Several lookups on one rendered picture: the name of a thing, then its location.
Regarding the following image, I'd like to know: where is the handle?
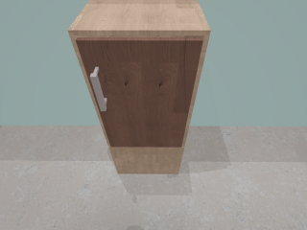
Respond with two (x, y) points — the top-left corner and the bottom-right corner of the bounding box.
(90, 66), (107, 111)

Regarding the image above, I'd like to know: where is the cupboard door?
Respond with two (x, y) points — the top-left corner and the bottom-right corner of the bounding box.
(76, 37), (203, 148)

